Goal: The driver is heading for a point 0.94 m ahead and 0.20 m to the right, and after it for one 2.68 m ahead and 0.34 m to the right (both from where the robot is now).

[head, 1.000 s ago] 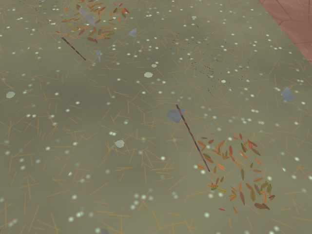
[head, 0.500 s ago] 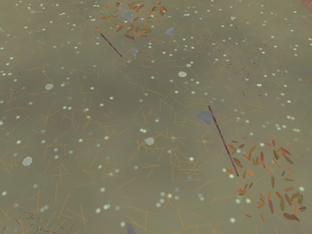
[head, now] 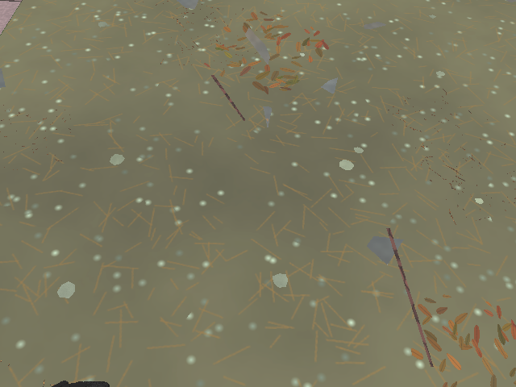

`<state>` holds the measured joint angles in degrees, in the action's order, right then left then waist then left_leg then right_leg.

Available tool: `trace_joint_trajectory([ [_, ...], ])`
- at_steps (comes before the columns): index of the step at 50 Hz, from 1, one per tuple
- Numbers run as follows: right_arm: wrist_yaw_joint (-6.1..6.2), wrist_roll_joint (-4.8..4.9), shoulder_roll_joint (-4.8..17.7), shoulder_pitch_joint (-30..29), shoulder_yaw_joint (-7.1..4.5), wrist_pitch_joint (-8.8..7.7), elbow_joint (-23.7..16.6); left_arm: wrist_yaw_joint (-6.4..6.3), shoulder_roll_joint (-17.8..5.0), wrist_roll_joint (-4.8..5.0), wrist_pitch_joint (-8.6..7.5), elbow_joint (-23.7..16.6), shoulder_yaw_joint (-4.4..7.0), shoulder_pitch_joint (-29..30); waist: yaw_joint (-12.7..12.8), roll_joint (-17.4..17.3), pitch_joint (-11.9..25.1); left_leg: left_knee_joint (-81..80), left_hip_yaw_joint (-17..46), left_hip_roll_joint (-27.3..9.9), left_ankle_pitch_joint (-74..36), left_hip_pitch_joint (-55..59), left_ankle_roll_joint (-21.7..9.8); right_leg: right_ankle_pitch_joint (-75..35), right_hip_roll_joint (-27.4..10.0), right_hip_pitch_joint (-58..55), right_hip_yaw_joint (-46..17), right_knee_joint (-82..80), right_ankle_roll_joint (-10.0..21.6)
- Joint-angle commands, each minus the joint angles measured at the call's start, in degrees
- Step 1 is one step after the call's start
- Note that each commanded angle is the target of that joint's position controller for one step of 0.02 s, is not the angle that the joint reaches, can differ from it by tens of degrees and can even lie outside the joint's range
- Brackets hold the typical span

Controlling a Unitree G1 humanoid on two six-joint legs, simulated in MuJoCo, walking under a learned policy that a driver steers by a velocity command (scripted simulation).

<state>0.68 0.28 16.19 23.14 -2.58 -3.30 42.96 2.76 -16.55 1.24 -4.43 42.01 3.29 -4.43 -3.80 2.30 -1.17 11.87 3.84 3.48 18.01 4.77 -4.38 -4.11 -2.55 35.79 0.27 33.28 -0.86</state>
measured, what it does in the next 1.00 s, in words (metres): walks ahead, turning right: right foot, then left foot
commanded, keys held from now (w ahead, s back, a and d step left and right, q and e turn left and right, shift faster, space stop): w+e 0.66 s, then w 0.32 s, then w+q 0.02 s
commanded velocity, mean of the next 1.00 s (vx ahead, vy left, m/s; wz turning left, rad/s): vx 0.49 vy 0.00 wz -0.39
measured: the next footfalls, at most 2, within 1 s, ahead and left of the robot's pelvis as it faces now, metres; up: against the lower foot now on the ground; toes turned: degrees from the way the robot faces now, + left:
right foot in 0.12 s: +0.26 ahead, -0.12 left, +0.00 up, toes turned -4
left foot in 0.60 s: +0.57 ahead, +0.04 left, +0.00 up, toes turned -23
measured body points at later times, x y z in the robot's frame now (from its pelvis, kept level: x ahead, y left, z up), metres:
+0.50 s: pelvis +0.30 -0.04 +0.00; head +0.34 -0.05 +0.45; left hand +0.41 +0.23 -0.11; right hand +0.46 -0.32 -0.07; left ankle +0.52 +0.08 -0.70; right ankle +0.22 -0.12 -0.74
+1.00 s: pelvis +0.57 -0.09 +0.00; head +0.59 -0.11 +0.45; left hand +0.88 +0.00 -0.08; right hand +0.43 -0.34 -0.12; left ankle +0.54 +0.05 -0.74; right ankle +0.65 -0.29 -0.71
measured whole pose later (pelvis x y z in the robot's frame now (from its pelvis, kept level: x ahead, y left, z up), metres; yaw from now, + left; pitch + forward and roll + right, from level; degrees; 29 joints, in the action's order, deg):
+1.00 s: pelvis +0.57 -0.09 +0.00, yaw -27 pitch +1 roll +2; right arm -0.7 1.2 16.9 23.2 -3.3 -4.6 47.6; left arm 2.1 -15.6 0.9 -3.0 37.4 1.6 -3.4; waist -6.6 2.3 -1.8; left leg 14.0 -4.1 1.1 15.6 0.2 -0.5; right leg 2.7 -3.9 34.0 -2.0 35.5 0.5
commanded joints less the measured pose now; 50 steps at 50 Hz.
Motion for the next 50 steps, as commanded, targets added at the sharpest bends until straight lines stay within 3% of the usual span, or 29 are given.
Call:
trace_joint_trajectory([
  [1, 0.12, 0.17, 9.57, 2.95, -2.69, -0.28, -0.7, 1.31, -3.42, 0.29, -1.67, -7.02, -0.06, 11.48, -2.25, -7.08, -6.83, -3.21, 3.31, -16.86, -19.97, -1.33, -6.35, 1.88, 0.32, 3.88, 1.19, -2.84, 2.69],
  [2, 0.22, 0.28, 9.88, 2.61, -2.79, -0.12, -0.48, 1.63, -3.73, 0.24, -1.78, -7.08, -0.02, 10.95, -1.58, -7.3, -6.15, -1.58, 2.24, -17.16, -25.95, 0.16, -5.83, 3.71, 1.02, 2.62, 1.7, -3.55, 3.8],
  [4, 0.68, -0.03, 11.11, 1.66, -3.08, 0.26, -0.55, 1.55, -5.72, 0.01, -1.6, -6.27, 0.87, 6.49, 1.19, -8.94, -0.92, 5.92, -0.41, -16.7, -50.3, 2.95, -4.35, 7.95, 4.7, -5.18, 4.03, -3.07, 6.18],
  [5, 0.96, -0.3, 11.56, 1.03, -3.12, 0.76, -0.74, 1.18, -7.55, -0.05, -1.35, -4.88, 1.9, 0.5, 4.45, -9.33, 3.71, 14.04, -2.24, -15.65, -62.03, 3.32, -3.32, 8.91, 7.12, -12.83, 5.57, -2.99, 7.72],
  [6, 1.27, -0.42, 11.51, -0.01, -2.88, 1.07, -1.25, 0.54, -9.6, 0.03, -0.97, -3.0, 3.03, -7.98, 9.03, -8.13, 8.81, 25.64, -4.55, -13.82, -64.29, -2.19, -1.26, 6.43, 7.48, -25.98, 4.72, -4.12, 9.59],
  [7, 1.62, -1.93, 9.59, 0.5, -1.89, 0.74, -2.84, -0.3, -13.33, -0.03, -0.34, -1.82, 3.9, -17.76, 12.01, -1.13, 16.16, 43.77, -5.68, -11.48, -44.63, -16.53, 0.91, 7.72, -3.25, -44.51, -11.0, -2.78, 13.56],
  [8, 0.4, -1.75, 2.44, 7.43, 0.14, -0.53, -3.7, 0.14, -15.54, 0.27, -0.76, -1.18, 4.15, -19.37, 6.27, 13.52, 22.73, 63.28, -1.61, 1.11, 11.08, -39.4, 4.95, 22.3, -16.82, -61.58, -43.51, -9.36, 24.48],
  [9, -0.32, 0.04, 8.04, 0.47, -0.59, -2.32, -4.11, -0.16, -9.83, 0.77, -0.61, -0.94, 3.0, -19.26, 10.56, 6.25, 19.85, 67.86, 4.98, -0.94, 11.76, -45.55, 4.1, 29.0, -15.36, -60.03, -45.66, -15.5, 22.06],
  [10, -0.94, 1.98, 9.71, -5.84, -1.07, -3.62, -6.43, -0.68, -9.3, 0.17, -0.41, -1.72, 2.68, -15.77, 10.3, 3.95, 11.12, 66.36, 4.38, -3.8, 6.59, -48.69, 3.28, 26.71, -13.9, -52.29, -37.39, -17.24, 19.71],
  [11, -0.84, 1.38, 9.13, -8.63, -0.73, -4.54, -7.04, -0.91, -9.08, -0.32, -0.32, -2.61, 2.52, -12.69, 8.55, -2.24, 6.72, 62.23, 3.47, -6.06, 2.84, -47.0, 2.88, 20.66, -11.7, -43.72, -32.1, -18.34, 18.5],
  [12, -0.65, -0.05, 8.96, -9.64, -1.06, -4.82, -7.19, -1.05, -8.2, -0.71, -0.29, -3.26, 2.2, -10.39, 6.53, -4.17, 3.41, 57.96, 2.88, -7.33, 0.82, -44.87, 3.44, 14.17, -9.51, -36.94, -28.08, -19.36, 18.08],
  [13, -0.68, -0.59, 8.74, -8.53, -1.22, -4.5, -7.32, -1.32, -7.57, -1.41, -0.31, -4.03, 1.83, -9.13, 4.44, -2.62, 2.89, 56.19, 3.05, -8.28, -0.42, -41.66, 3.94, 10.48, -7.96, -32.44, -25.66, -20.75, 18.23],
  [15, -0.63, -1.12, 7.51, -6.56, -1.05, -3.44, -7.25, -1.75, -7.27, -0.77, -0.19, -4.42, 1.83, -8.02, 2.56, -0.34, 1.9, 51.49, 2.0, -9.16, -0.52, -39.97, 5.79, 6.7, -6.65, -27.26, -22.62, -22.55, 18.97],
  [19, -0.27, -1.69, 4.55, -13.76, 0.14, -2.68, -9.66, -2.81, -9.54, -0.18, -0.03, -3.47, 2.46, -9.79, 4.37, 0.04, -1.16, 35.4, -0.8, -7.94, -12.01, -37.27, 8.82, 3.89, -2.42, -17.92, -15.39, -23.09, 16.55],
  [21, -0.53, -1.38, 3.38, -18.85, 0.58, -3.12, -10.62, -3.2, -10.05, 0.21, 0.5, -2.61, 2.65, -12.15, 6.73, 0.53, -0.84, 26.06, -1.43, -5.57, -20.72, -32.78, 9.26, 5.8, -0.53, -16.18, -13.91, -21.52, 14.27],
  [24, -1.07, -0.09, 4.83, -22.51, 0.01, -3.63, -11.58, -3.52, -10.18, 0.83, 1.3, -1.31, 2.76, -15.73, 8.14, 1.58, 0.35, 19.68, 0.11, -3.75, -23.87, -29.75, 9.1, 9.89, -2.01, -19.86, -17.75, -18.4, 12.84],
  [27, -1.36, 0.35, 7.4, -20.98, -1.27, -4.05, -11.45, -3.73, -9.77, 0.61, 1.92, -1.29, 2.83, -15.76, 6.25, 3.42, 1.32, 16.61, 1.98, -4.05, -17.42, -27.8, 6.9, 10.87, -4.59, -26.22, -23.26, -12.3, 10.92],
  [29, -0.98, 0.08, 9.37, -13.09, -2.65, -4.44, -9.8, -3.47, -7.79, 0.1, 2.14, -1.81, 2.25, -14.97, 1.68, 3.6, 4.8, 13.56, 0.98, -4.92, -14.5, -16.05, 3.61, 7.48, -1.91, -25.07, -22.37, -3.65, 8.4],
  [30, -0.46, -0.97, 12.25, -5.11, -3.53, -4.53, -9.35, -3.08, -3.95, -0.86, 1.94, -2.92, 0.84, -15.33, -1.72, -1.53, 12.78, 14.53, 8.89, -13.76, -10.31, -2.41, -0.16, 13.44, 1.55, -19.66, -18.28, 11.48, 6.43],
  [31, -0.55, -1.65, 16.93, -0.41, -4.64, -3.62, -7.56, -2.91, 0.43, 0.43, 1.29, -4.22, -0.56, -24.12, 1.49, -19.7, 20.81, 10.69, 34.17, -27.28, -0.43, 16.43, -9.73, 37.54, 9.68, -0.26, -10.15, 31.11, 2.59],
  [32, -1.04, -0.57, 12.84, 0.19, -4.11, -3.19, -7.23, -3.15, -5.15, 1.58, 1.26, -3.66, 0.2, -23.6, 0.37, -18.39, 19.11, 6.22, 43.99, -28.91, 14.78, 15.01, -10.18, 37.06, 4.99, 8.07, -10.48, 39.9, 1.91],
  [33, -0.84, -0.46, 8.91, -2.71, -3.08, -3.01, -7.93, -3.3, -9.18, 1.43, 1.6, -4.09, 1.37, -17.06, -1.35, -11.41, 11.03, 4.99, 34.8, -25.71, 14.96, 8.2, -7.42, 31.36, 2.81, 9.88, -10.12, 42.19, 1.56],
  [34, -0.89, -0.9, 7.6, -5.36, -2.46, -2.77, -7.7, -3.46, -9.09, 0.54, 1.85, -4.84, 1.49, -13.16, -0.84, -7.2, 6.31, 4.62, 26.49, -22.69, 6.53, 1.17, -5.78, 27.0, 1.12, 8.2, -8.27, 40.95, 1.23],
  [35, -1.05, -1.16, 6.3, -6.85, -1.96, -2.66, -7.02, -3.34, -8.07, -0.23, 1.78, -5.52, 1.46, -11.14, 0.1, -6.55, 2.84, 3.47, 20.78, -20.05, -0.82, -4.33, -5.62, 24.44, -0.05, 6.85, -8.29, 38.12, 1.07],
  [36, -1.07, -1.47, 5.58, -7.62, -1.67, -2.81, -6.4, -2.98, -6.77, -0.03, 1.83, -5.75, 1.41, -11.2, 1.54, -8.27, 1.32, 2.04, 16.66, -18.19, -5.12, -8.02, -5.37, 22.87, -1.22, 4.33, -8.2, 35.81, 1.11],
  [38, -1.32, -0.95, 4.94, -7.69, -1.65, -3.3, -5.21, -2.63, -4.41, 0.28, 2.16, -5.34, 0.93, -11.99, 2.68, -9.14, 0.73, -0.27, 11.72, -16.5, -9.89, -10.82, -6.11, 22.22, -1.41, 1.7, -6.83, 31.88, 1.12],
  [42, -1.47, 0.01, 7.88, -6.82, -2.56, -3.54, -2.79, -2.08, -2.31, -0.89, 1.91, -6.72, -0.22, -6.74, 2.59, -6.8, -0.47, -3.09, 6.68, -17.43, -17.63, -10.6, -8.38, 15.86, -2.63, 3.12, -5.31, 18.93, 0.61],
  [46, -1.22, 0.71, 9.89, -4.83, -2.84, -2.64, -0.65, -0.91, -1.67, -0.57, 0.71, -7.86, -1.0, 0.68, 0.15, -6.33, -1.45, -3.56, 0.81, -15.56, -19.52, -11.18, -6.88, 5.44, -1.72, -1.84, -1.86, 5.52, 0.65],
  [50, -1.19, 1.48, 11.0, -0.64, -3.02, -1.53, 2.24, -0.3, -2.96, -0.13, 0.2, -9.98, -0.73, 6.44, -0.85, -6.83, -2.87, -1.87, 1.53, -17.98, -21.2, -7.08, -5.86, 6.63, -0.4, -3.85, -1.14, -0.67, 2.3],
])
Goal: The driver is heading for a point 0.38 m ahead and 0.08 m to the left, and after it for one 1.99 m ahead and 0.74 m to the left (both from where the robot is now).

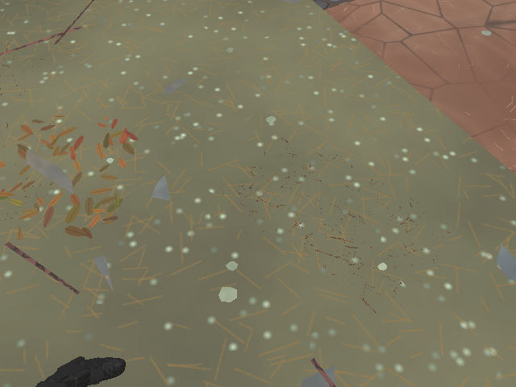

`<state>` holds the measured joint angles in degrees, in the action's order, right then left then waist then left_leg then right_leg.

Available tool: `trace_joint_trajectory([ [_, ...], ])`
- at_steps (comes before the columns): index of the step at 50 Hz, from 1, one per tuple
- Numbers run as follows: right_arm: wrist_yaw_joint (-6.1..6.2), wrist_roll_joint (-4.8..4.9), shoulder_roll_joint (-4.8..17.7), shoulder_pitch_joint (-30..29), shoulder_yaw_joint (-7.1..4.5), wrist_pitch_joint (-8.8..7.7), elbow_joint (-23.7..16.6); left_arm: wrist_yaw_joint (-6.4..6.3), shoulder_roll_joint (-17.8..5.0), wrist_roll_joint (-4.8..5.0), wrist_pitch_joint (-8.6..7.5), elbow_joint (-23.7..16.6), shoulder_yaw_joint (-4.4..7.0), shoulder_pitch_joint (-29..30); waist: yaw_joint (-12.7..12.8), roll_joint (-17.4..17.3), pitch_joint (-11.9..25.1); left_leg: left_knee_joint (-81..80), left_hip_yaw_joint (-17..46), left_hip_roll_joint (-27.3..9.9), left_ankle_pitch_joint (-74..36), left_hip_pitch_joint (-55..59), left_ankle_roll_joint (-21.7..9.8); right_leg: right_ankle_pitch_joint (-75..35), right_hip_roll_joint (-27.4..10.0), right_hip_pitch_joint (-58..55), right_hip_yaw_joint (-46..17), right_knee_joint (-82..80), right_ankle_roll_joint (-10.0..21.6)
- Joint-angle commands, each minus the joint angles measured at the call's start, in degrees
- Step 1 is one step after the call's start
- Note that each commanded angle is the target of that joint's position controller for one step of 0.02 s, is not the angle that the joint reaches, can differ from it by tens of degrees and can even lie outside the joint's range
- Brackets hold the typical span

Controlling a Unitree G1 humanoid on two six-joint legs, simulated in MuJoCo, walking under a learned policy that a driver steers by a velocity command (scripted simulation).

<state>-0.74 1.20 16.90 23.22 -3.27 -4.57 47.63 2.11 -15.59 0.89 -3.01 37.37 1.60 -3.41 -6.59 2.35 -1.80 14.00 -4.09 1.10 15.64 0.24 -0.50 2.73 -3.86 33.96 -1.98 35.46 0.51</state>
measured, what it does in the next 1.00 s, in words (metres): walks ahead, turning left: right foot, then left foot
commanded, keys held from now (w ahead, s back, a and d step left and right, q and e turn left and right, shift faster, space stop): w+q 1.00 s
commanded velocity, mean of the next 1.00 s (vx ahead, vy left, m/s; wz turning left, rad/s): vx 0.50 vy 0.00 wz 0.44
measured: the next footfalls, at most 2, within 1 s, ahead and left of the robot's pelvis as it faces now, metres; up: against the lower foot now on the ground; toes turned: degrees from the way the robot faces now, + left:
right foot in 0.10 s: +0.22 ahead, -0.13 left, +0.00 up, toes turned +1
left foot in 0.62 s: +0.47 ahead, +0.16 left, +0.00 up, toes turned +20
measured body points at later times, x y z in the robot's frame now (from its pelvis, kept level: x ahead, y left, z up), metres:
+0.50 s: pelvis +0.26 -0.02 +0.00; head +0.29 -0.01 +0.44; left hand +0.23 +0.27 -0.13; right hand +0.50 -0.22 -0.10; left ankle +0.41 +0.16 -0.70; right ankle +0.18 -0.14 -0.74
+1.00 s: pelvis +0.52 +0.09 +0.00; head +0.54 +0.12 +0.45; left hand +0.60 +0.42 -0.08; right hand +0.72 -0.14 -0.10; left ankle +0.43 +0.14 -0.74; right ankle +0.77 +0.03 -0.70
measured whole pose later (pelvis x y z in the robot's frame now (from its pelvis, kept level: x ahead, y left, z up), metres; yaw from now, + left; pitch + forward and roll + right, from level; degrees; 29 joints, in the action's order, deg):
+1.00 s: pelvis +0.52 +0.09 +0.00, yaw +31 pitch +2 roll +0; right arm 0.6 1.2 16.7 19.7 -3.9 -2.3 40.8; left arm 0.8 -16.7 0.0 -5.3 40.6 2.5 -1.9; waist -4.4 2.3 -2.1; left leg 21.3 8.9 6.1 15.3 -6.9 -4.3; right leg -2.0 -3.0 35.1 -6.2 33.3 -3.9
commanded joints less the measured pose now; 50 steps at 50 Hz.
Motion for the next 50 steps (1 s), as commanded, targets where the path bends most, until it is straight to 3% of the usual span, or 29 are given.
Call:
trace_joint_trajectory([
  [1, 0.32, 0.72, 10.53, -0.38, -2.37, 0.13, -1.92, 0.48, -4.52, 0.2, -1.44, -5.65, 1.22, 5.56, 2.63, -7.09, -2.26, -2.75, 10.14, -16.15, -20.68, -1.36, -9.32, 1.49, 1.38, -3.18, 1.18, -4.34, 1.61],
  [2, 0.47, 0.78, 11.09, -0.56, -2.47, 0.54, -1.6, 0.51, -5.42, 0.13, -1.69, -5.36, 1.66, 3.92, 4.14, -7.41, -1.43, -0.54, 10.45, -16.26, -24.45, -0.74, -8.74, 2.77, 2.19, -6.44, 1.63, -5.88, 2.32],
  [3, 0.66, 0.94, 11.53, -1.58, -2.47, 0.83, -1.57, 0.3, -6.78, -0.13, -1.88, -4.12, 2.5, -0.63, 7.31, -7.22, 1.13, 4.66, 9.12, -14.92, -31.76, -1.62, -7.58, 2.06, 3.54, -13.99, 2.77, -8.51, 3.41],
  [4, 0.77, 0.67, 10.45, -1.53, -1.95, 0.87, -1.64, -0.26, -9.4, -0.49, -1.84, -1.65, 3.96, -8.64, 11.11, -6.33, 6.49, 14.07, 7.11, -11.98, -35.19, -5.33, -5.97, 0.95, 3.76, -26.53, 2.95, -8.86, 4.78],
  [5, 0.8, -0.81, 6.93, -2.16, -0.44, 0.58, -3.44, -1.14, -13.87, -1.34, -1.54, 0.02, 5.33, -19.24, 15.38, -0.69, 15.35, 31.38, 4.86, -8.46, -20.23, -16.92, -3.43, -0.21, -7.2, -43.77, -8.15, -6.78, 8.31],
  [6, 0.73, -0.52, 0.29, 5.07, 1.51, -0.25, -4.47, -1.35, -17.56, -1.75, -0.96, 0.56, 5.83, -21.07, 11.69, 13.78, 22.8, 50.26, 4.98, 0.33, 16.37, -36.58, -0.11, 10.56, -20.48, -58.5, -32.32, -12.32, 16.13],
  [7, 0.69, 0.86, 6.66, 1.93, -0.1, -0.76, -3.46, -1.34, -11.89, -1.31, -0.92, 0.56, 4.53, -20.9, 14.07, 7.72, 19.88, 57.25, 11.63, -1.7, 17.63, -41.93, -0.08, 18.84, -19.41, -53.94, -35.26, -16.58, 15.49],
  [8, 0.6, 1.79, 8.91, -2.46, -1.04, -0.88, -4.94, -1.34, -9.63, -0.78, -1.12, 0.88, 3.67, -17.62, 13.1, 6.23, 11.56, 58.08, 10.86, -4.04, 12.53, -44.95, -0.55, 18.02, -17.58, -47.31, -26.73, -18.01, 13.31],
  [9, 0.86, 1.33, 8.24, -4.57, -1.03, -0.69, -5.25, -1.18, -7.8, -0.79, -1.37, 0.97, 3.1, -13.96, 11.23, 3.92, 7.79, 56.29, 9.7, -6.22, 7.78, -43.44, -0.32, 14.07, -15.07, -40.74, -20.75, -19.69, 12.03],
  [10, 0.97, 0.53, 7.56, -5.49, -1.21, -0.24, -5.3, -0.96, -5.92, -1.03, -1.69, 1.11, 2.67, -11.14, 9.62, 3.87, 4.74, 54.01, 9.65, -7.55, 4.31, -41.74, 0.03, 10.06, -13.02, -35.34, -15.99, -21.67, 11.36],
  [12, 0.88, 0.64, 5.14, -3.35, -1.1, 1.26, -4.5, -0.82, -4.61, -1.69, -2.73, 1.83, 2.68, -8.52, 6.84, 4.53, 3.1, 52.43, 10.03, -8.98, 0.34, -36.18, 0.62, 4.27, -11.21, -28.64, -9.42, -25.36, 10.82],
  [14, 0.91, 0.55, 3.51, -4.01, -0.95, 2.34, -4.93, -1.0, -5.24, -1.65, -3.64, 3.12, 3.13, -7.88, 5.81, 2.52, 1.24, 50.75, 10.31, -9.19, -2.08, -36.61, 1.31, -1.65, -11.32, -26.16, -4.52, -27.42, 11.16],
  [17, 0.67, 0.17, 2.87, -7.73, -0.82, 2.63, -6.59, -1.63, -6.66, -1.87, -3.86, 4.96, 3.72, -8.74, 6.25, 0.98, -0.57, 43.39, 10.83, -9.08, -9.66, -39.63, 1.87, -5.99, -10.81, -27.12, 1.5, -28.52, 10.88],
  [21, -0.95, 0.06, 1.51, -15.3, 0.02, 2.14, -9.15, -2.35, -8.87, -1.41, -3.19, 6.5, 4.24, -10.5, 9.0, -0.38, -2.71, 30.44, 6.61, -8.12, -18.64, -37.82, 0.8, -7.02, -10.15, -28.71, 8.15, -29.16, 9.5],
  [26, -2.62, 0.1, 2.18, -22.27, 0.06, 2.31, -13.55, -2.57, -11.11, 0.03, -1.21, 8.97, 5.08, -14.5, 10.71, -0.63, -4.46, 22.95, 2.95, -6.67, -13.52, -39.85, -2.29, -13.23, -12.9, -38.48, 11.47, -25.03, 7.84],
  [28, -2.95, 0.0, 3.74, -20.8, -0.76, 2.59, -14.4, -2.89, -12.73, 0.37, -0.33, 8.92, 5.5, -13.91, 8.68, 1.21, -1.79, 22.44, -0.27, -3.43, -7.87, -34.69, -4.39, -30.44, -12.96, -40.71, 13.21, -18.41, 6.51],
  [29, -2.91, -0.03, 5.17, -17.24, -1.61, 2.84, -13.98, -3.13, -13.53, 0.56, 0.15, 8.73, 5.71, -13.47, 6.33, 2.22, 0.99, 22.7, -1.91, -1.12, -4.98, -29.38, -5.69, -39.4, -12.6, -40.92, 13.99, -12.04, 5.83],
  [30, -2.56, 0.11, 7.4, -9.87, -3.05, 3.0, -12.32, -3.34, -13.73, 0.77, 0.63, 8.43, 5.69, -12.61, 1.94, 1.81, 5.01, 20.41, -2.92, 1.57, -5.57, -19.38, -7.45, -42.82, -11.15, -38.29, 15.3, -1.68, 4.56],
  [31, -1.59, 0.25, 11.1, -0.19, -5.09, 3.46, -9.8, -3.61, -12.52, 0.4, 0.5, 7.95, 5.08, -12.86, -2.78, -0.84, 9.97, 17.8, 0.83, 1.7, -8.08, -2.92, -9.82, -34.18, -8.87, -28.26, 15.77, 13.0, 2.24],
  [32, -0.52, 0.63, 18.04, 1.15, -6.49, 3.63, -9.39, -3.09, -4.77, -2.01, -0.52, 5.0, 2.72, -17.32, 1.96, -16.02, 13.61, 15.12, 28.73, -13.06, -3.56, 16.6, -18.41, 12.81, 0.2, -2.7, 14.74, 34.55, -1.72],
  [33, -0.98, 0.16, 16.43, 1.37, -5.44, 2.52, -11.93, -2.34, -5.37, -1.15, -2.87, 3.93, 1.99, -15.57, 1.3, -13.43, 23.55, 5.0, 53.46, -20.81, 4.71, 23.45, -25.12, 32.62, 6.72, 6.96, -0.11, 44.43, -2.05],
  [34, -1.41, -0.32, 12.18, 0.11, -4.18, 1.63, -11.35, -1.7, -9.74, 1.27, -4.15, 2.19, 3.2, -8.53, -0.73, -7.93, 17.29, 2.45, 46.24, -19.29, 2.99, 20.0, -21.13, 27.75, 3.32, 12.38, -3.68, 44.78, -0.83],
  [35, -1.39, -0.27, 10.76, -2.39, -3.76, 1.09, -11.22, -1.69, -9.08, 1.48, -4.94, 1.39, 2.87, -6.79, 1.2, -6.23, 10.8, 2.56, 38.16, -16.89, -1.34, 12.05, -18.97, 22.63, 0.96, 12.34, -3.08, 40.38, 0.21],
  [36, -1.24, -0.17, 9.1, -6.36, -3.29, 0.96, -11.66, -2.18, -8.66, 0.13, -5.14, 2.23, 2.94, -7.04, 3.89, -2.91, 7.1, 2.59, 31.95, -14.25, -7.39, 4.06, -17.0, 19.06, -1.27, 9.16, -2.93, 35.28, 0.06],
  [37, -0.99, -0.65, 7.24, -9.07, -2.64, 0.91, -12.6, -2.4, -9.26, -0.83, -4.69, 2.75, 3.39, -7.97, 5.95, -3.77, 5.5, 1.66, 27.72, -12.28, -13.13, -1.82, -16.05, 16.48, -2.67, 4.97, -3.13, 31.57, -0.26],
  [39, -0.54, -0.99, 7.09, -10.43, -2.56, 0.74, -13.4, -2.25, -8.52, -1.5, -3.35, 2.89, 3.47, -9.34, 7.65, -4.98, 5.19, -0.35, 25.12, -10.76, -19.11, -7.48, -16.5, 14.03, -2.79, 0.86, -2.58, 28.21, -1.83],
  [42, 0.6, -0.61, 8.81, -8.44, -3.03, 0.62, -12.35, -2.45, -6.34, -1.88, -2.22, 1.81, 2.81, -5.94, 7.1, -4.77, 3.19, -1.34, 20.6, -8.8, -21.85, -12.36, -16.06, 8.04, -1.61, 0.91, -1.29, 19.22, -4.42],
  [46, 1.58, -0.17, 9.4, -5.52, -3.2, 1.3, -11.01, -1.86, -4.56, -1.31, -2.64, -0.3, 1.84, 2.89, 3.63, -7.0, 1.46, -0.65, 18.74, -5.91, -12.91, -14.76, -12.61, -5.49, 1.63, -2.86, -1.21, 1.77, -5.15],
  [50, 1.83, 0.31, 9.36, -2.68, -3.32, 1.82, -9.47, -0.85, -6.5, -0.42, -3.6, -1.69, 2.32, 6.59, 2.54, -7.75, 1.08, 2.93, 23.93, -7.99, -7.79, -11.77, -11.51, -6.65, 3.24, -6.02, -2.94, -5.41, -4.05],
])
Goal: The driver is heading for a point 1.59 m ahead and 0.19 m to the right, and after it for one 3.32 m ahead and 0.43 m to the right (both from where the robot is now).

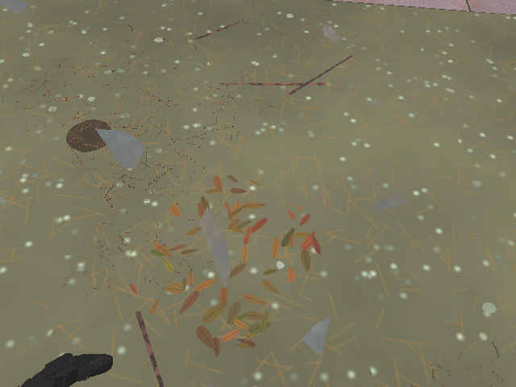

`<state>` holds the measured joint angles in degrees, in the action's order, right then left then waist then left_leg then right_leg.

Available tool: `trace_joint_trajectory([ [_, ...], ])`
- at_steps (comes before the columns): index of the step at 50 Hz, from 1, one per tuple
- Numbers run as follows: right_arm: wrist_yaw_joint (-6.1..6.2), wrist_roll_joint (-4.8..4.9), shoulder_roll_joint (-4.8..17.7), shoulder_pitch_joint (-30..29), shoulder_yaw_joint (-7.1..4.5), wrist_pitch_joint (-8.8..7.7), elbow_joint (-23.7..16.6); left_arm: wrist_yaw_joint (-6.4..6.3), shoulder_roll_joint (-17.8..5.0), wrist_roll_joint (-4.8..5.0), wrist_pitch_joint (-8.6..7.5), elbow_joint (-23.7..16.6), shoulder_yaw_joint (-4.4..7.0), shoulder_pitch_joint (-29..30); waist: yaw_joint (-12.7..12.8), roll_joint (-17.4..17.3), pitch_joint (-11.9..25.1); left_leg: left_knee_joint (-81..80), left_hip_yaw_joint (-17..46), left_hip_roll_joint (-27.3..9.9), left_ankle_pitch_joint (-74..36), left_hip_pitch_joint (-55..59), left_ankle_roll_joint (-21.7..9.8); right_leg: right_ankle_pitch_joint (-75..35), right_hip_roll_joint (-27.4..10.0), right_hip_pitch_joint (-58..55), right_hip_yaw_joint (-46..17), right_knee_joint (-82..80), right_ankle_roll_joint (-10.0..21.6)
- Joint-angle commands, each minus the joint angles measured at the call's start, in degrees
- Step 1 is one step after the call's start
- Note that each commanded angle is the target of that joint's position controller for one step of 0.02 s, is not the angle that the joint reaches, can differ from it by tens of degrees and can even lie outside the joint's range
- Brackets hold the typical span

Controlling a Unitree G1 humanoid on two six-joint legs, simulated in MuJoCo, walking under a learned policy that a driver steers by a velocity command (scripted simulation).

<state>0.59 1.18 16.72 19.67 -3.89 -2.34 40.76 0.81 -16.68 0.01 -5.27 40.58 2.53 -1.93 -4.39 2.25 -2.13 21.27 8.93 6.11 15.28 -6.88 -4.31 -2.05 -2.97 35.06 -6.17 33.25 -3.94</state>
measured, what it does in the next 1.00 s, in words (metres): walks ahead, turning right: right foot, then left foot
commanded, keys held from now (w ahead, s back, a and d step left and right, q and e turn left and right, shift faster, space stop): w+q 0.04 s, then w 0.10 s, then w+e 0.86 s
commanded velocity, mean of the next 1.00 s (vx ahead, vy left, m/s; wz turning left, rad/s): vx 0.50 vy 0.00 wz -0.21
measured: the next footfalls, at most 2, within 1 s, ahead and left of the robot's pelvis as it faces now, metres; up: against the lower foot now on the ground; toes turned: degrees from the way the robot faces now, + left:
right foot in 0.10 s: +0.24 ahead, -0.14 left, +0.00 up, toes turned +7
left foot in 0.58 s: +0.46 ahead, +0.11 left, +0.00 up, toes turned -6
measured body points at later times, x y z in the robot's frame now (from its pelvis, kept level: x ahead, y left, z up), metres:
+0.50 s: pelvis +0.26 -0.03 +0.00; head +0.30 -0.03 +0.45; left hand +0.24 +0.25 -0.12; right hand +0.52 -0.24 -0.07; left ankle +0.41 +0.12 -0.72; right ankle +0.20 -0.14 -0.74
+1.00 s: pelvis +0.51 -0.03 -0.01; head +0.54 -0.05 +0.44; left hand +0.80 +0.12 -0.09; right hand +0.44 -0.32 -0.13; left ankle +0.42 +0.11 -0.74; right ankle +0.64 -0.21 -0.71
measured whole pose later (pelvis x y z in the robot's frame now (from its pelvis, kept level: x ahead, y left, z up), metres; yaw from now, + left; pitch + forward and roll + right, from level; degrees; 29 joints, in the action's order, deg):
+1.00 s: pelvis +0.51 -0.03 -0.01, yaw -18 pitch +2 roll +3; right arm 0.1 0.8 17.4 19.6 -4.6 -4.3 48.0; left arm 3.0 -16.4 1.3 -1.3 36.6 2.9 -4.6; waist -5.6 2.3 -2.4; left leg 13.5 -12.1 0.1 19.2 4.7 1.2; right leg 2.3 -4.6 36.4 0.0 38.0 1.8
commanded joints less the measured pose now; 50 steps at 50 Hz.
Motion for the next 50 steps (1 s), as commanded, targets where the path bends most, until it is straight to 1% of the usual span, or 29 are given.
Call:
trace_joint_trajectory([
  [1, 0.61, 0.33, 9.27, 0.93, -2.68, -0.26, -2.47, 0.65, -6.15, 0.49, -1.58, -4.91, 1.68, 4.78, 0.76, -8.12, 1.49, -2.7, 12.66, -13.66, -6.99, -3.09, -7.34, -0.17, 2.42, -7.78, 0.7, -4.29, 1.01],
  [3, 0.74, 0.04, 9.0, 0.11, -2.72, 0.05, -2.4, 0.81, -7.35, 0.61, -2.09, -4.18, 2.3, 1.59, 2.65, -9.93, 1.92, 0.68, 14.87, -14.8, -8.75, -0.96, -6.44, 4.5, 2.27, -10.81, 1.18, -5.1, 2.79],
  [4, 0.7, -0.09, 7.85, -0.28, -2.38, 0.21, -2.37, 0.7, -7.7, 0.39, -2.35, -2.9, 2.74, -2.45, 4.65, -10.2, 3.12, 3.62, 14.3, -13.76, -11.05, -0.98, -5.48, 4.51, 2.5, -15.87, 2.57, -7.1, 4.15],
  [5, 0.5, -0.43, 5.29, 0.33, -1.44, 0.12, -2.39, 0.41, -9.22, -0.38, -2.67, -1.67, 3.51, -7.96, 7.05, -8.84, 7.38, 11.51, 11.67, -10.71, -13.74, -2.29, -3.73, 5.16, 0.37, -25.19, 1.5, -7.69, 6.32],
  [6, 0.43, -1.45, 2.07, 2.24, -0.13, 0.07, -3.0, 0.08, -11.89, -1.02, -2.66, -0.92, 4.02, -15.8, 9.3, -1.15, 15.35, 27.83, 6.62, -6.61, -2.9, -9.1, -1.51, 8.52, -9.12, -39.09, -9.11, -7.33, 9.71],
  [7, 0.43, 0.84, 0.34, 10.25, 0.41, -0.51, -3.88, 0.78, -16.13, -1.22, -1.94, 2.02, 5.25, -20.01, 5.43, 19.42, 18.38, 44.68, 1.02, 0.49, 18.61, -29.21, 2.11, 24.38, -18.97, -52.26, -37.35, -15.27, 18.93],
  [8, 0.66, 1.13, 6.21, 8.52, -0.48, -0.7, -2.19, 1.28, -10.33, 0.58, -1.91, 1.36, 3.94, -18.81, 7.14, 10.93, 13.17, 51.02, 3.69, -2.95, 16.96, -35.79, 2.73, 36.08, -18.43, -49.86, -40.63, -18.14, 18.52],
  [9, 0.5, 0.65, 8.41, 1.69, -1.06, -0.81, -2.99, 1.16, -7.29, 0.79, -1.56, 1.1, 3.05, -16.4, 8.26, 5.63, 6.66, 51.79, 2.5, -4.77, 11.8, -37.34, 2.64, 33.53, -15.96, -43.93, -31.73, -18.29, 16.72],
  [10, 0.55, -0.33, 7.92, -2.27, -0.89, -1.01, -3.85, 1.15, -6.79, 0.18, -1.12, 0.64, 2.57, -13.88, 7.36, 1.55, 4.06, 50.23, -0.56, -7.02, 8.07, -35.87, 2.71, 26.53, -13.4, -38.3, -25.44, -18.7, 15.96],
  [11, 0.37, -1.27, 7.27, -5.18, -0.91, -1.58, -4.8, 1.1, -6.06, -0.01, -0.74, 0.81, 2.24, -12.58, 6.8, 0.69, 1.55, 46.71, -1.84, -8.76, 5.26, -35.46, 2.85, 19.76, -11.39, -34.05, -21.64, -19.58, 16.53],
  [12, 0.09, -1.41, 6.29, -5.57, -0.85, -1.99, -5.14, 0.9, -5.47, -0.37, -0.69, 0.79, 1.8, -12.29, 5.77, 1.94, 1.58, 43.85, -2.31, -10.02, 3.33, -32.69, 2.97, 14.39, -9.62, -31.4, -18.81, -20.37, 16.38],
  [14, -0.18, -1.54, 4.34, -5.52, -0.42, -2.38, -5.48, 0.67, -5.15, 0.29, -0.67, 1.24, 1.61, -13.17, 5.04, 3.96, 2.83, 38.3, -3.95, -10.26, 3.25, -30.37, 3.94, 7.27, -7.81, -30.28, -15.86, -21.25, 17.26],
  [16, -0.27, -1.77, 2.79, -8.51, 0.26, -2.57, -6.58, 0.09, -7.1, 0.97, -0.46, 1.94, 2.18, -14.57, 5.56, 3.47, 2.43, 30.38, -5.35, -9.91, 2.15, -29.71, 5.22, 4.03, -7.57, -28.85, -13.46, -22.37, 18.16],
  [19, -0.82, -1.43, 1.36, -14.37, 1.11, -3.12, -7.52, -0.76, -9.19, 1.33, 0.35, 2.73, 2.86, -16.14, 7.15, 2.93, 1.59, 17.95, -6.16, -8.28, -7.65, -24.5, 6.47, 3.28, -5.85, -25.23, -9.79, -22.7, 16.93],
  [24, -1.7, -0.43, 3.32, -20.2, 0.53, -4.14, -8.75, -1.3, -9.27, 1.86, 1.72, 4.2, 2.95, -20.74, 8.42, 3.21, 1.27, 8.15, -5.11, -5.89, -14.41, -16.82, 6.6, 6.49, -6.53, -24.86, -12.27, -19.52, 15.03],
  [26, -1.62, -0.26, 4.76, -18.6, -0.17, -4.5, -8.43, -1.54, -9.68, 1.88, 2.14, 4.06, 3.19, -20.31, 6.39, 3.91, 1.57, 5.19, -4.99, -6.03, -13.09, -11.66, 5.3, 8.06, -6.92, -24.76, -14.25, -16.75, 13.63],
  [27, -1.34, -0.39, 5.65, -15.39, -0.76, -4.57, -7.41, -1.6, -8.88, 1.77, 2.29, 3.89, 3.0, -19.93, 4.44, 3.75, 2.69, 3.41, -5.42, -6.27, -12.43, -6.15, 4.16, 7.61, -5.6, -23.48, -13.97, -13.83, 12.48],
  [28, -0.81, -0.89, 7.39, -10.1, -1.63, -4.64, -6.36, -1.53, -7.11, 1.38, 2.21, 3.37, 2.43, -19.35, 1.57, 3.08, 5.72, 2.73, -4.12, -8.58, -10.82, 2.47, 2.41, 6.69, -2.68, -20.48, -12.27, -7.12, 10.74],
  [29, -0.19, -1.66, 11.02, -0.92, -2.64, -4.48, -5.34, -1.39, -3.34, 0.25, 1.94, 1.83, 1.15, -18.7, -2.38, -3.96, 13.38, 3.3, 5.48, -18.91, -7.47, 15.82, -1.12, 15.62, 1.27, -13.16, -7.35, 9.5, 8.43],
  [30, -0.52, -1.93, 14.89, 2.44, -3.59, -3.33, -3.69, -1.5, -0.26, 1.72, 1.2, -0.25, 0.16, -25.04, 0.43, -21.27, 19.04, -2.08, 28.06, -30.4, 5.32, 27.31, -9.17, 35.53, 6.66, 3.36, -0.63, 25.31, 6.04],
  [31, -0.9, -1.38, 9.96, 1.3, -2.62, -3.22, -3.53, -1.75, -5.88, 2.72, 1.3, 0.87, 1.42, -24.0, -0.17, -15.82, 13.87, -4.95, 31.83, -29.86, 15.43, 23.3, -9.39, 34.46, 2.75, 9.82, -2.21, 33.72, 5.39],
  [32, -0.9, -1.07, 6.76, -1.01, -1.69, -3.3, -3.65, -1.69, -8.22, 2.56, 1.61, 0.52, 2.25, -19.66, -0.49, -11.35, 7.43, -5.56, 23.54, -27.34, 12.25, 17.58, -7.44, 29.34, 1.06, 11.21, -2.16, 36.02, 5.29],
  [33, -1.05, -1.35, 5.16, -4.04, -1.07, -3.37, -3.67, -1.71, -7.56, 2.08, 2.0, 0.67, 2.35, -18.3, 1.0, -8.39, 4.73, -6.61, 16.8, -24.66, 5.07, 12.36, -6.27, 25.17, -0.54, 9.31, -1.3, 35.7, 4.74],
  [35, -1.15, -1.94, 3.21, -7.34, -0.54, -3.49, -2.8, -1.19, -5.85, 1.62, 2.69, -0.13, 2.49, -16.61, 3.2, -9.31, 1.29, -9.31, 7.65, -21.37, -4.64, 5.02, -5.4, 20.52, -3.02, 6.32, -0.84, 32.78, 4.09],
  [38, -1.03, -1.67, 4.33, -7.8, -1.23, -4.28, -1.33, -0.59, -3.29, 1.53, 3.59, -1.73, 2.01, -14.49, 3.99, -8.26, 0.44, -12.32, 0.28, -20.74, -12.74, 1.68, -6.29, 16.13, -3.94, 5.6, 0.36, 29.75, 3.09],
  [40, -0.84, -1.62, 5.72, -7.26, -1.74, -4.42, -0.2, -0.24, -2.78, 1.25, 3.69, -3.14, 1.73, -12.0, 3.74, -6.68, -0.01, -13.16, -3.34, -21.08, -16.78, 2.06, -6.92, 12.09, -4.2, 6.67, 0.39, 24.7, 2.51],
  [44, -0.39, -1.27, 8.04, -6.35, -2.26, -3.88, 1.36, 1.23, -1.96, 1.24, 3.1, -5.23, 0.97, -5.62, 1.74, -5.29, -1.07, -13.49, -11.27, -19.89, -19.85, 2.46, -5.54, 1.27, -3.34, 3.32, 3.41, 11.75, 3.4],
  [48, -0.25, -0.17, 10.2, -3.08, -2.88, -2.89, 3.46, 2.39, -2.58, 1.34, 3.19, -8.39, 0.89, 0.65, 0.3, -4.84, -2.74, -11.9, -14.85, -21.69, -21.83, 7.59, -3.96, 2.44, -2.27, 2.69, 6.12, 4.81, 5.69],
  [50, -0.14, 0.29, 11.44, -2.64, -3.25, -2.11, 4.0, 2.78, -3.72, 1.19, 3.38, -9.58, 1.39, 1.22, 1.27, -5.57, -2.02, -7.66, -16.82, -22.32, -32.42, 10.64, -2.8, 7.47, -0.32, 0.33, 8.38, 3.02, 7.65],
])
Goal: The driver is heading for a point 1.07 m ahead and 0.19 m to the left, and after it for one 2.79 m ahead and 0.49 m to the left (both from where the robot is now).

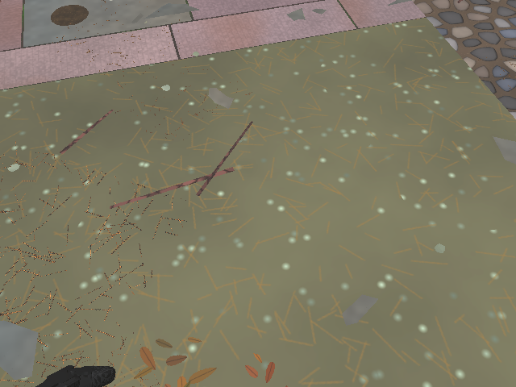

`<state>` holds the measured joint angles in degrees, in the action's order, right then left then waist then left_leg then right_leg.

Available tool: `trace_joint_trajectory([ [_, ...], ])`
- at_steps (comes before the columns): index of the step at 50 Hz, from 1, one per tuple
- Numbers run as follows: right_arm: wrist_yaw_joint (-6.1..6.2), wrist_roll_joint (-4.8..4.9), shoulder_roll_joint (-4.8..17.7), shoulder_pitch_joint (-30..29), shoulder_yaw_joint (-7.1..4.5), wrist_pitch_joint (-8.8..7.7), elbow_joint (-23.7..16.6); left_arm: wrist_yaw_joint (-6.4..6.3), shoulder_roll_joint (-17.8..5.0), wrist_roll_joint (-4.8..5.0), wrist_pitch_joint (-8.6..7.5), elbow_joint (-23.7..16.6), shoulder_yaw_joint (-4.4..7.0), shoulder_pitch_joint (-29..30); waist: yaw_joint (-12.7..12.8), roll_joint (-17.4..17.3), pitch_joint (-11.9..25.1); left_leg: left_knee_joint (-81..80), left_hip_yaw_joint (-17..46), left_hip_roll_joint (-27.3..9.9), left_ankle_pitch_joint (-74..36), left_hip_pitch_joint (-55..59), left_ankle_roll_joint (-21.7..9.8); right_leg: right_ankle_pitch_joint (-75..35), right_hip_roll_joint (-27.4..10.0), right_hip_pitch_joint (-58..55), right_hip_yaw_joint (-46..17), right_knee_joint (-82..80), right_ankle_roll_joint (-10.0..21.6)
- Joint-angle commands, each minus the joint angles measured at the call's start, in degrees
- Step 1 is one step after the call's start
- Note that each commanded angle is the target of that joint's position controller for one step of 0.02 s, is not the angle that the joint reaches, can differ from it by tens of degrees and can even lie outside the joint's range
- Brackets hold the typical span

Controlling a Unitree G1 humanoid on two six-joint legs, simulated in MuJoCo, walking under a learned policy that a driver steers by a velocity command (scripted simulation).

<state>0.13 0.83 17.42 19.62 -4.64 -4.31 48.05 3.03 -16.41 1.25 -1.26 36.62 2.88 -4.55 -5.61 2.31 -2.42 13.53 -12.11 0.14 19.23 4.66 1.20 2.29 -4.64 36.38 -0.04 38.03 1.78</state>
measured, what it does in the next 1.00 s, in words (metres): walks ahead, turning left: right foot, then left foot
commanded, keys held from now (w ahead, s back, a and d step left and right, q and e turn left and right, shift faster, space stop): w+e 0.02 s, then w+q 0.20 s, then q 0.78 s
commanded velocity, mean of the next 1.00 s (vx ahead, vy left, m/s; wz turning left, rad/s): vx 0.22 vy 0.00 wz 0.30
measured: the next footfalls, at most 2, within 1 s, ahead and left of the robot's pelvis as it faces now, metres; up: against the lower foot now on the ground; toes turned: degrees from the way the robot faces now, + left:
right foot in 0.08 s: +0.21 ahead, -0.12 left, +0.00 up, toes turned -5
left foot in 0.56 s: +0.43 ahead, +0.09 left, +0.00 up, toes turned +9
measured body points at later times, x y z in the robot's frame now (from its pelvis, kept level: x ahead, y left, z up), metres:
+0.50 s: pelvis +0.25 -0.03 +0.00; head +0.29 -0.03 +0.45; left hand +0.32 +0.25 -0.11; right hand +0.43 -0.27 -0.10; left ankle +0.40 +0.10 -0.70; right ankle +0.17 -0.12 -0.73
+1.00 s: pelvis +0.36 -0.04 +0.00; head +0.40 -0.02 +0.45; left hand +0.39 +0.28 -0.11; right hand +0.63 -0.24 -0.09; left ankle +0.39 +0.08 -0.73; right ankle +0.44 -0.16 -0.73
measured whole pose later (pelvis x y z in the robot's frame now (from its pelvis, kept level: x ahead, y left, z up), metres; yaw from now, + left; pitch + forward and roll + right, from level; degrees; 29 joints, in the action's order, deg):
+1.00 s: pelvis +0.36 -0.04 +0.00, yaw +23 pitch +3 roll +0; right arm 1.6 0.6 17.8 8.9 -4.7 2.9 35.8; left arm -1.2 -16.6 0.3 -0.6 43.3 3.6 -8.5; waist -0.9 -0.8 -1.6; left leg 29.9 11.7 7.8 8.2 -23.3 -1.6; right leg 16.2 1.3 20.9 -6.0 33.7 -3.2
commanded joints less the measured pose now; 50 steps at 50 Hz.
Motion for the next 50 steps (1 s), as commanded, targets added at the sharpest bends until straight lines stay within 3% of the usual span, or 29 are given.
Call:
trace_joint_trajectory([
  [1, 0.51, 0.84, 11.74, -2.59, -2.78, 0.25, -3.28, 0.59, -5.02, -0.22, -0.41, -5.76, 1.59, 2.44, 3.79, -6.77, 0.06, 4.3, 3.1, -16.26, -46.48, 0.04, -7.68, 6.29, 3.35, -4.62, 4.09, -1.89, 3.14],
  [2, 0.59, 1.12, 12.15, -1.69, -2.75, 0.64, -2.76, 0.39, -6.19, -0.53, -0.28, -5.06, 2.39, -1.61, 6.44, -6.93, 3.15, 11.25, 2.55, -15.96, -54.75, -1.02, -7.29, 8.36, 5.75, -12.38, 5.1, -2.97, 4.7],
  [3, 0.66, 1.1, 11.17, -1.29, -2.07, 0.84, -2.25, -0.27, -8.35, -0.38, -0.16, -2.58, 3.9, -10.66, 11.62, -5.49, 7.83, 21.74, 1.19, -14.34, -55.56, -6.05, -5.99, 4.74, 7.89, -26.6, 4.99, -6.69, 6.79],
  [4, 0.59, -0.41, 8.22, -0.11, -0.56, 0.47, -2.84, -1.49, -12.38, -0.32, 0.34, -0.33, 5.34, -20.21, 15.33, 0.41, 13.76, 38.36, 0.81, -11.91, -36.47, -20.24, -3.98, 2.54, 0.44, -45.2, -6.11, -6.7, 9.65],
  [5, -0.64, -1.55, 0.6, 7.18, 2.21, -0.69, -4.68, -1.83, -18.01, -0.19, -0.23, -0.41, 5.49, -18.94, 8.29, 13.76, 21.67, 58.97, 5.88, -1.39, 14.74, -42.41, -0.96, 11.81, -16.31, -61.48, -37.96, -12.56, 20.17],
  [6, -1.15, 0.91, 7.21, 1.23, 0.71, -1.87, -3.3, -1.68, -12.28, -0.49, -0.76, -1.29, 4.06, -20.75, 13.62, 4.4, 25.16, 64.52, 16.44, -1.88, 15.22, -45.73, -1.82, 16.63, -18.16, -59.66, -42.63, -18.58, 19.5],
  [7, -1.27, 2.85, 9.21, -5.31, 0.01, -2.23, -5.57, -1.46, -10.7, -1.15, -1.47, -0.41, 3.29, -17.97, 13.71, 3.0, 15.24, 64.38, 15.94, -4.0, 10.49, -49.27, -2.62, 11.24, -16.01, -52.02, -32.1, -19.58, 16.34],
  [8, -0.84, 2.3, 7.98, -6.67, 0.37, -2.29, -5.78, -1.46, -9.33, -1.09, -1.92, 0.09, 2.83, -14.29, 11.06, 0.32, 10.26, 59.92, 15.69, -6.69, 5.05, -47.65, -2.8, 5.96, -13.51, -43.61, -24.5, -20.22, 14.14],
  [9, -0.54, 1.1, 7.67, -6.73, 0.19, -1.89, -5.11, -1.45, -7.08, -1.33, -2.25, 0.21, 2.23, -11.01, 8.98, 0.7, 6.91, 56.43, 15.74, -8.21, 1.72, -45.06, -2.37, 1.59, -11.21, -37.05, -18.77, -21.67, 12.83],
  [11, -0.53, 1.06, 6.26, -2.32, 0.13, -0.1, -3.19, -1.4, -5.18, -2.0, -3.34, 0.42, 1.83, -8.31, 5.79, 2.37, 5.74, 54.16, 16.93, -9.42, -3.06, -38.4, -1.64, -0.59, -9.33, -29.86, -12.68, -26.05, 11.95],
  [13, -0.01, 0.79, 4.55, -1.28, 0.19, 1.4, -2.34, -1.43, -5.32, -2.29, -4.55, 1.64, 1.92, -6.82, 4.19, 0.72, 3.31, 51.82, 17.14, -8.18, -4.8, -37.32, -0.17, -14.98, -9.03, -26.19, -6.31, -27.5, 11.85],
  [15, 0.37, 0.23, 3.53, -2.47, 0.26, 1.78, -2.91, -2.12, -5.75, -2.79, -4.82, 2.81, 2.13, -6.04, 3.62, 0.67, 1.85, 46.72, 17.43, -6.89, -9.37, -38.23, 1.13, -24.94, -7.96, -25.18, -0.08, -27.44, 10.65],
  [18, -0.44, -0.31, 1.85, -6.79, 0.88, 1.36, -4.26, -3.39, -6.1, -2.59, -4.15, 3.51, 2.07, -4.81, 4.97, 1.52, 1.34, 32.77, 13.99, -5.52, -21.29, -35.18, 1.14, -25.95, -4.82, -25.18, 7.48, -27.19, 8.04],
  [20, -1.41, -0.48, 1.01, -10.66, 1.28, 1.26, -6.12, -4.19, -7.15, -2.24, -3.36, 4.71, 2.32, -6.8, 7.0, 0.98, 1.72, 26.92, 12.45, -4.78, -25.11, -35.01, 0.82, -26.64, -6.13, -28.59, 8.15, -26.23, 7.93],
  [24, -3.29, -0.52, 3.05, -12.08, 0.45, 1.62, -8.93, -5.09, -8.69, -0.99, -0.9, 6.08, 3.09, -7.26, 7.05, 1.47, 2.28, 22.59, 11.3, -3.89, -17.97, -37.13, -1.46, -28.74, -10.06, -36.63, 7.77, -20.3, 7.64],
  [26, -3.91, -0.8, 4.56, -9.29, -0.37, 1.78, -9.39, -5.78, -9.35, -0.21, 0.25, 5.65, 3.46, -5.68, 5.1, 2.23, 3.65, 21.52, 9.41, -1.75, -12.16, -33.92, -3.41, -35.05, -10.44, -37.58, 7.86, -13.17, 6.42],
  [27, -3.84, -0.74, 5.79, -5.22, -1.14, 1.68, -8.73, -6.12, -9.12, 0.04, 0.76, 5.29, 3.45, -4.77, 2.9, 1.58, 5.56, 18.49, 8.34, 0.25, -12.95, -28.77, -4.86, -36.48, -8.91, -36.61, 8.85, -6.03, 4.97],
  [28, -3.07, -1.04, 8.56, 0.21, -2.39, 1.42, -7.7, -6.18, -8.28, -0.05, 0.89, 5.2, 3.1, -5.66, 0.28, -1.98, 8.84, 12.53, 9.91, 1.44, -24.17, -19.77, -7.08, -31.06, -4.9, -33.55, 10.28, 5.14, 1.89],
  [29, -1.59, -1.38, 14.63, 2.01, -3.76, 1.57, -8.59, -5.76, -5.34, -2.46, 0.4, 3.79, 1.97, -8.76, 1.82, -13.89, 13.81, 15.06, 25.93, -10.11, -53.88, -5.36, -12.8, -0.85, 1.22, -19.35, 10.59, 22.87, -2.44],
  [30, -1.29, -2.25, 15.95, -0.33, -3.48, 1.75, -10.65, -4.69, -2.98, -3.12, 0.04, 2.53, 0.87, -12.29, 5.43, -19.24, 22.57, 12.05, 50.1, -22.05, -55.76, 7.28, -26.19, 38.48, 12.24, -3.22, 1.64, 40.08, -5.33],
  [31, -1.62, -1.6, 12.18, -2.37, -2.62, 2.09, -12.29, -3.75, -7.11, -1.68, -0.3, 3.85, 1.69, -10.3, 2.43, -9.57, 24.79, 9.41, 46.5, -20.2, -45.1, 4.99, -24.67, 35.62, 8.11, -1.59, -7.35, 42.67, -4.22],
  [32, -1.49, -0.9, 9.76, -5.91, -1.97, 2.25, -13.14, -3.63, -7.53, -0.42, -0.15, 2.61, 1.83, -6.27, 3.11, -6.61, 18.38, 8.38, 40.38, -17.61, -36.44, -0.84, -21.73, 31.28, 6.31, 0.51, -6.53, 40.97, -3.49],
  [33, -1.28, 0.04, 7.9, -8.34, -1.5, 2.68, -13.13, -4.2, -6.89, -0.92, 0.32, 3.16, 1.92, -4.99, 4.56, -1.72, 12.18, 6.76, 35.87, -14.64, -29.33, -8.05, -18.41, 27.97, 4.16, 0.96, -5.73, 35.85, -3.69],
  [34, -0.78, 0.32, 6.82, -10.1, -1.16, 3.12, -13.4, -4.92, -7.53, -1.63, 1.02, 3.09, 2.3, -4.35, 5.52, -2.59, 9.51, 5.48, 33.81, -12.81, -23.9, -13.77, -16.68, 25.31, 2.82, -0.98, -5.7, 30.83, -3.91],
  [35, -0.48, -0.31, 7.01, -10.78, -1.19, 3.59, -13.79, -5.02, -7.04, -1.68, 1.56, 3.09, 2.31, -4.75, 6.55, -5.17, 8.4, 4.23, 32.64, -10.49, -20.96, -18.25, -15.71, 23.26, 3.28, -4.58, -4.93, 27.94, -4.24],
  [38, 0.5, -1.14, 8.66, -10.65, -1.98, 4.24, -14.55, -5.46, -5.01, -1.62, 1.7, 3.63, 1.85, -6.16, 6.67, -8.3, 9.32, 4.13, 31.24, -8.53, -22.4, -20.25, -15.58, 21.15, 4.88, -7.62, -4.23, 19.04, -6.02],
  [42, 1.68, -0.64, 9.53, -10.99, -2.47, 5.22, -15.26, -5.6, -4.84, -1.49, 1.58, 3.38, 1.72, -4.18, 5.38, -9.29, 10.6, 4.63, 33.33, -7.39, -11.97, -20.96, -14.15, 16.54, 5.29, -9.62, -5.39, 11.2, -7.13],
  [47, 1.56, -0.6, 9.15, -11.2, -2.48, 6.38, -15.95, -4.68, -5.5, -0.98, 0.14, 2.81, 2.08, -3.32, 4.34, -11.95, 9.49, 6.22, 38.99, -7.06, -7.88, -19.66, -12.88, 16.94, 6.41, -12.91, -5.74, 1.35, -5.87],
  [50, 1.77, 0.36, 8.22, -12.18, -2.15, 7.12, -16.46, -3.87, -6.29, -0.97, -0.85, 4.14, 2.81, -7.86, 7.14, -11.36, 9.11, 10.83, 39.17, -4.13, -9.59, -21.73, -9.69, 8.67, 5.49, -22.59, -4.62, -14.75, -3.18],
])
Keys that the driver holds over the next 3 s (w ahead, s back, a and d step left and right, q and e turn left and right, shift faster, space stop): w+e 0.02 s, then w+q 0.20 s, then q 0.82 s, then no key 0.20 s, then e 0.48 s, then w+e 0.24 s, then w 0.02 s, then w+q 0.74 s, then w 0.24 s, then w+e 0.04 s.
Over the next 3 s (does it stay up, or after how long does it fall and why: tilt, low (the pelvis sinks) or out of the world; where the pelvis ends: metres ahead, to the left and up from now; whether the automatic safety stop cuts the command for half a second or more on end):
stays up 0.86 0.13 0.01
